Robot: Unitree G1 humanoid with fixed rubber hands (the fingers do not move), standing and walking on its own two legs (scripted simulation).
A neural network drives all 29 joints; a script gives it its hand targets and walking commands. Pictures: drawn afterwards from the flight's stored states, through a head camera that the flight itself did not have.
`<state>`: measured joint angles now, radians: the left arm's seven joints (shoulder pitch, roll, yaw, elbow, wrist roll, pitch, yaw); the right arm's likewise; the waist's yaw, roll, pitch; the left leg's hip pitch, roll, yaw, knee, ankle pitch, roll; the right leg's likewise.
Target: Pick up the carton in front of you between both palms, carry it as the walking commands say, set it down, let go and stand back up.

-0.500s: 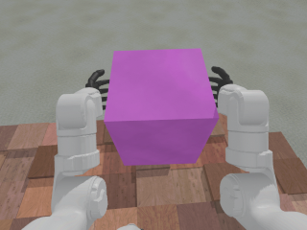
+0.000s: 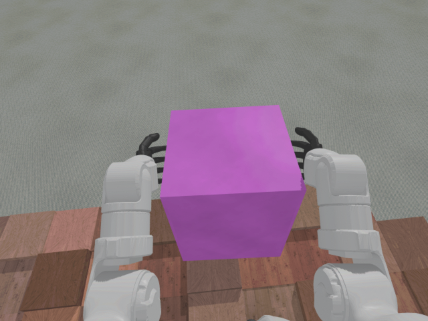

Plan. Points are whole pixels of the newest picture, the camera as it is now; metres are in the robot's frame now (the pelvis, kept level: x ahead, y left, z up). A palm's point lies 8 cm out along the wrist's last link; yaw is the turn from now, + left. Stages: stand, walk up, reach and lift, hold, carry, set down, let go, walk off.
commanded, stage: carry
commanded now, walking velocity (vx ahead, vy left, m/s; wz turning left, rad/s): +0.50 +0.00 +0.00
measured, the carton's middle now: (228, 187) +0.36 +0.00 +0.01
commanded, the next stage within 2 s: none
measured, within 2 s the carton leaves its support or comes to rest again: neither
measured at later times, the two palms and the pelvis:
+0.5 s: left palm (158, 62) +0.67 +0.16 +0.11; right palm (278, 60) +0.66 -0.14 +0.11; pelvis +0.33 +0.02 -0.01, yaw +0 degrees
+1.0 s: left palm (189, 29) +0.94 +0.10 +0.06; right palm (279, 23) +0.96 -0.20 +0.05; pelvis +0.62 -0.06 -0.02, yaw +1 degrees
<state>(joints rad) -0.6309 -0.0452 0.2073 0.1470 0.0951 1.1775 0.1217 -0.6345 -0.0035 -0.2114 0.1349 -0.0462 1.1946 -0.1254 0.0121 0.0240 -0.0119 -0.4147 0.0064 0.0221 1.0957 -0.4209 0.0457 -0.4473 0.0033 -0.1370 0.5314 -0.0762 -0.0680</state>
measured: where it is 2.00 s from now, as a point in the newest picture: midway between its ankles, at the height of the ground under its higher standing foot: (226, 135)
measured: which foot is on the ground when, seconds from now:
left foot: up 0.00-0.30, down 0.32-0.78, up 0.80-1.00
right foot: down 0.00-0.34, up 0.36-0.76, down 0.78-1.00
